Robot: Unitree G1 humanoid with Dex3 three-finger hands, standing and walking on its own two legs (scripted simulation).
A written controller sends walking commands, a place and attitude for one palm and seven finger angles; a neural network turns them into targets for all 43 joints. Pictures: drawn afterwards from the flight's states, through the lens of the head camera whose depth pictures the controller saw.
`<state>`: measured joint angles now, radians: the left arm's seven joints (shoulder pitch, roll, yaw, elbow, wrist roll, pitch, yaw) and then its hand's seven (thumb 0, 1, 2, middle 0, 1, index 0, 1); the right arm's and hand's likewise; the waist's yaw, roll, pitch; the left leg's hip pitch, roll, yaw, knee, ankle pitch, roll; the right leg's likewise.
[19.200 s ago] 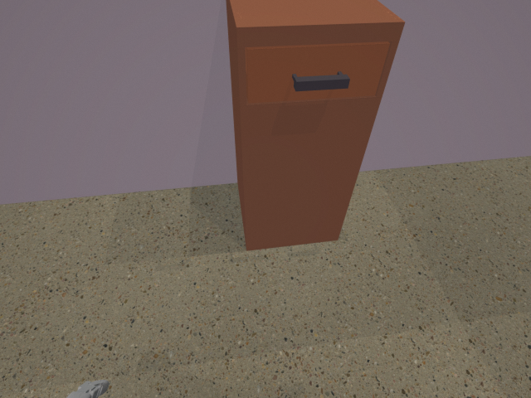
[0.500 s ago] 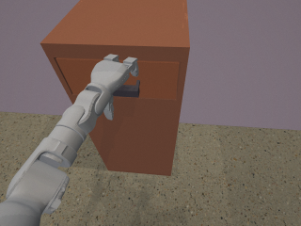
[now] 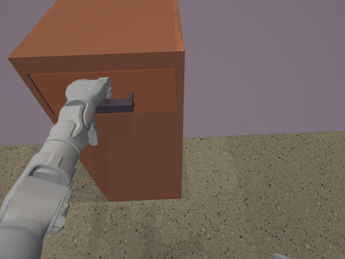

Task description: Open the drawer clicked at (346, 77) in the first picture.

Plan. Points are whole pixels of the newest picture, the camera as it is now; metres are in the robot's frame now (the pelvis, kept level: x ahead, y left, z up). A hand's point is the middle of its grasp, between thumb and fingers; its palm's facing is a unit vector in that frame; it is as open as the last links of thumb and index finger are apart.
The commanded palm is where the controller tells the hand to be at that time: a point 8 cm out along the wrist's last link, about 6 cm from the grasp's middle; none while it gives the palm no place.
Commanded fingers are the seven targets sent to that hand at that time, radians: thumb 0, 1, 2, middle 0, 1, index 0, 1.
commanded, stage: move the hooked fingers above the handle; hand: left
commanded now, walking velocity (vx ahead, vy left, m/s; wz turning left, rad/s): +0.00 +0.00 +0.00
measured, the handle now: (108, 101) +0.53 +0.17 +0.07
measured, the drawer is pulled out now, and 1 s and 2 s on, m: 0.00 0.00 0.00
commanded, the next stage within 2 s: lower the fingers behind the handle in 1.66 s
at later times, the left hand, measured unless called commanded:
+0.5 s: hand (110, 88) +0.48 +0.14 +0.15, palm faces +0.03 -0.02 -1.00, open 13.5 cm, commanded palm +0.45 +0.17 +0.18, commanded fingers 0.00 -0.50 0.30 -0.30 -1.20 -0.30 -1.20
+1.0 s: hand (109, 86) +0.49 +0.14 +0.15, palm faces +0.13 -0.05 -0.99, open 13.2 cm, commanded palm +0.46 +0.18 +0.18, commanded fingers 0.00 -0.50 0.30 -0.30 -1.20 -0.30 -1.20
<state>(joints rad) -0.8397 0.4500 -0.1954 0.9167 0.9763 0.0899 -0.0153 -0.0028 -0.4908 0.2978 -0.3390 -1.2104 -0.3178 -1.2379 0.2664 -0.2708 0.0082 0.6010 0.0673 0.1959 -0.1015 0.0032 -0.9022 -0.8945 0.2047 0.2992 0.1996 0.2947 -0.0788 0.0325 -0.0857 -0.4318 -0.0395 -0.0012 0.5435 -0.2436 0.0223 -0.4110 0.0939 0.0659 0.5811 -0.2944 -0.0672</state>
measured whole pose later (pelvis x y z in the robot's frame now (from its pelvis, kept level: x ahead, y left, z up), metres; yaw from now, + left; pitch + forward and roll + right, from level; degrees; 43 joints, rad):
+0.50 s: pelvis +0.01 +0.01 +0.00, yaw +0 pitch +8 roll +1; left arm -0.95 0.31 -0.22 0.96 1.00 0.20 0.09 0.00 -0.49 0.30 -0.39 -1.25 -0.35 -1.29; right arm 0.23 -0.21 0.04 0.66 0.06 0.22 -0.05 0.00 -0.90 -0.89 0.20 0.30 0.20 0.29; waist -0.07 0.05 -0.14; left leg -0.43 -0.05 0.01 0.54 -0.25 0.03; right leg -0.41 0.08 0.07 0.59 -0.31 -0.06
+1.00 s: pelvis +0.01 +0.01 +0.00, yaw +1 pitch +9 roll +1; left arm -0.94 0.30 -0.24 0.90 0.97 0.14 0.18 -0.01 -0.49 0.30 -0.49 -1.31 -0.40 -1.33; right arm 0.26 -0.26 0.00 0.73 0.05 0.18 -0.02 0.00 -0.91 -0.90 0.20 0.30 0.20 0.29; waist -0.05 0.06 -0.14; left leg -0.46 -0.06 -0.02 0.57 -0.27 0.04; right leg -0.43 0.07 0.05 0.60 -0.33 -0.05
